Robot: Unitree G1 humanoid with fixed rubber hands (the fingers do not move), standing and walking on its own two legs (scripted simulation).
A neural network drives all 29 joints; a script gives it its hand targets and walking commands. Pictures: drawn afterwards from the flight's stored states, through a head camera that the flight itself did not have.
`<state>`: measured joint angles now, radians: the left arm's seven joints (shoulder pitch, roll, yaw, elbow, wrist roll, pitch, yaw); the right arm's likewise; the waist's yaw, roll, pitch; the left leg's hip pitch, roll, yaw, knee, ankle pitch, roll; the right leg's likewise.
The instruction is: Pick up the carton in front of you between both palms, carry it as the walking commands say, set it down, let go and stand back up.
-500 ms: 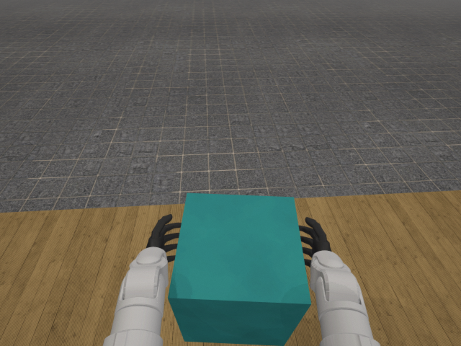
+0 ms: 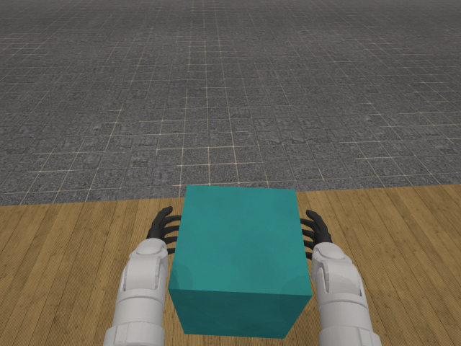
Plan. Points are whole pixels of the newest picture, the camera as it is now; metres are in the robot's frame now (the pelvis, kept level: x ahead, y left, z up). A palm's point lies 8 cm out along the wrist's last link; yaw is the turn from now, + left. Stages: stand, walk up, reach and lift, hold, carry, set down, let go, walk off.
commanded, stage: reach and lift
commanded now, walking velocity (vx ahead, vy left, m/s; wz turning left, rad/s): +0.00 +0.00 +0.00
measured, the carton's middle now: (237, 264) +0.30 +0.00 -0.05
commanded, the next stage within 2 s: hold in 0.46 s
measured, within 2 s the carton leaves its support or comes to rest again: neither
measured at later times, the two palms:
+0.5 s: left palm (155, 243) +0.29 +0.15 +0.04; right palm (322, 247) +0.30 -0.15 +0.04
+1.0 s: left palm (153, 241) +0.29 +0.15 +0.05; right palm (326, 245) +0.29 -0.15 +0.05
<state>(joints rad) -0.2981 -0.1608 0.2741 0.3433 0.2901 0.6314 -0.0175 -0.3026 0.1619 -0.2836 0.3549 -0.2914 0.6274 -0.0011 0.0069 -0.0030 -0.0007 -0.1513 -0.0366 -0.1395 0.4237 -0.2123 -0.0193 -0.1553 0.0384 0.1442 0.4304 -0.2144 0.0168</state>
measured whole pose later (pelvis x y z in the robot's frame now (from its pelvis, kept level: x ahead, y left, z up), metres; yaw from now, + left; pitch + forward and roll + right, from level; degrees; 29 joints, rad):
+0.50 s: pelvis +0.01 +0.00 +0.00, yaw +0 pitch -5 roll +0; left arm -0.24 -0.15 0.21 0.25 0.26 0.70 -0.01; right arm -0.24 0.15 -0.22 0.27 -0.26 0.70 -0.01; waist 0.01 0.00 0.00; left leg -0.08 -0.03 -0.14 0.37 -0.20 -0.02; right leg -0.08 0.03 0.14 0.37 -0.20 0.01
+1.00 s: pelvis +0.00 +0.00 +0.00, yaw +0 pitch -5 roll +0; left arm -0.28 -0.16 0.23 0.23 0.27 0.76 -0.01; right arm -0.29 0.16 -0.25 0.24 -0.28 0.76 0.00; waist 0.00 0.00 -0.03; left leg -0.14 -0.02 -0.11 0.44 -0.24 -0.02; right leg -0.14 0.03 0.12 0.44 -0.24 0.02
